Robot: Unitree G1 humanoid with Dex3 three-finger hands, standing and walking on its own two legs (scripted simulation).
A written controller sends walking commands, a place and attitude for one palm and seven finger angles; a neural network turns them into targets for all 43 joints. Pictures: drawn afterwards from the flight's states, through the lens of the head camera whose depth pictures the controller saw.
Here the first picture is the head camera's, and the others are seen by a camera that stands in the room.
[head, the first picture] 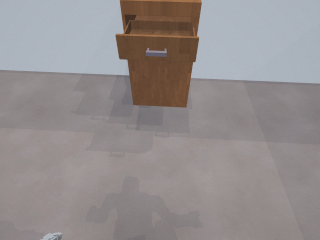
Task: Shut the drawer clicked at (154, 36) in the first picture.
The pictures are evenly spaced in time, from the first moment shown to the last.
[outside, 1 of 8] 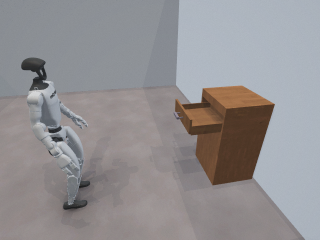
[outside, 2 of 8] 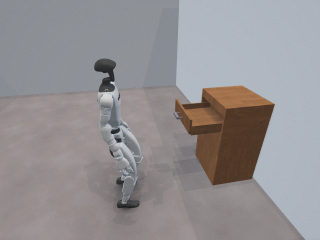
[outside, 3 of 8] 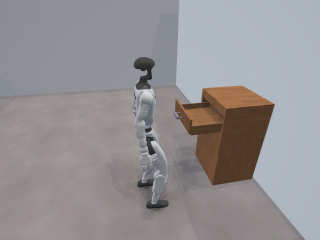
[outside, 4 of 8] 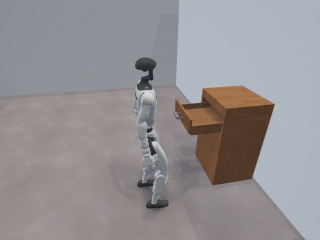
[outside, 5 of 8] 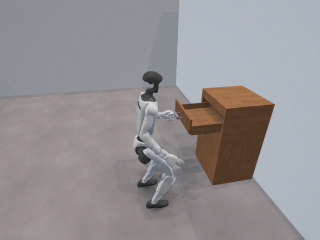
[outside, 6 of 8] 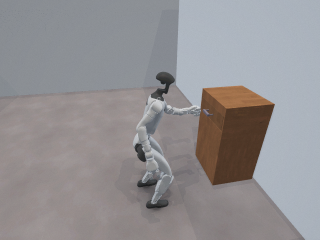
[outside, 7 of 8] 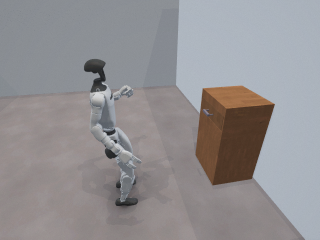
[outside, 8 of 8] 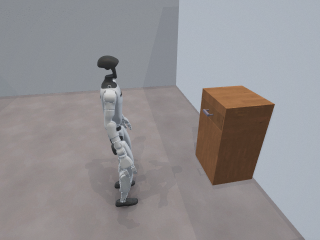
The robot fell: no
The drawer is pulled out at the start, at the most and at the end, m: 0.30 0.30 0.00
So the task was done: yes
